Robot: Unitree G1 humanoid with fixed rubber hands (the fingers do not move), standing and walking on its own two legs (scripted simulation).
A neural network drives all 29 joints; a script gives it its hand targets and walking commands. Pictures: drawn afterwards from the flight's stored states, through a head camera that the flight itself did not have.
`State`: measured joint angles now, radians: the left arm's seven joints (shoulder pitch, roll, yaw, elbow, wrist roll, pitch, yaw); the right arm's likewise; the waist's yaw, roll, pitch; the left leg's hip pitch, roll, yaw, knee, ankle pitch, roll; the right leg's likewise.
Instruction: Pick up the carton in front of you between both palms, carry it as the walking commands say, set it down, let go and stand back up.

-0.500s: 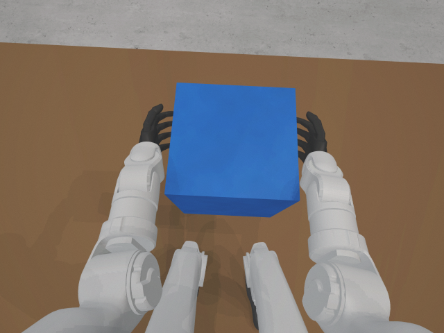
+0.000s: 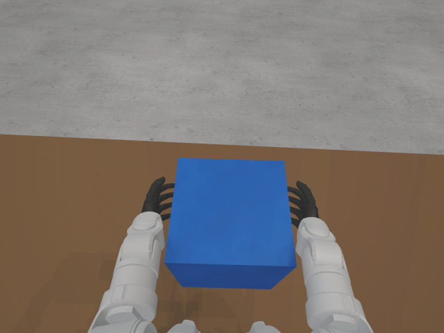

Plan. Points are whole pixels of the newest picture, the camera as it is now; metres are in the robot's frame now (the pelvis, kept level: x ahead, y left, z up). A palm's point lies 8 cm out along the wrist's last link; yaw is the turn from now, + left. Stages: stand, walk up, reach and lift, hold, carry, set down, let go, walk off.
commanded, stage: reach and lift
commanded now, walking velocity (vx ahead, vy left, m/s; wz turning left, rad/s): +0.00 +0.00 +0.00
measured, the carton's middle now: (228, 229) +0.33 +0.00 -0.09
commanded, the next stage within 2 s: hold in 1.24 s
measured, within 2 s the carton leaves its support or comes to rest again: neither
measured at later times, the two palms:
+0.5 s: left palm (139, 213) +0.29 +0.15 +0.06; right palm (323, 216) +0.29 -0.15 +0.06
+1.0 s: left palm (139, 204) +0.30 +0.15 +0.07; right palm (324, 208) +0.30 -0.15 +0.07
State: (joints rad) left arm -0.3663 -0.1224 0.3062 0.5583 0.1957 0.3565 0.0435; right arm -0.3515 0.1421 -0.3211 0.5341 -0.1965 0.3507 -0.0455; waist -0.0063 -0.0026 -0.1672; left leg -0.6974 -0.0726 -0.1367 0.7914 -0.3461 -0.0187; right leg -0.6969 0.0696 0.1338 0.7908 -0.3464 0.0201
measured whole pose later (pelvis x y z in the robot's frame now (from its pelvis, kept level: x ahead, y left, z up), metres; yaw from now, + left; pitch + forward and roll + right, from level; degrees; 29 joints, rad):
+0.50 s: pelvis +0.00 +0.00 +0.04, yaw +0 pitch -4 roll +0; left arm -0.31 -0.16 0.31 0.41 0.29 0.61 0.00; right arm -0.32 0.17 -0.30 0.41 -0.29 0.61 0.00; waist 0.00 0.00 -0.02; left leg -0.19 -0.05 -0.14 0.48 -0.23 -0.01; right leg -0.19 0.05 0.14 0.48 -0.23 0.01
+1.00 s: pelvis +0.01 +0.00 +0.04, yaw +0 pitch -4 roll +0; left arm -0.27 -0.15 0.25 0.32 0.28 0.66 0.00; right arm -0.27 0.15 -0.24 0.32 -0.28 0.66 0.01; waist 0.00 0.00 -0.01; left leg -0.11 -0.04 -0.14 0.40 -0.21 -0.01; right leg -0.11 0.04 0.14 0.40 -0.21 0.01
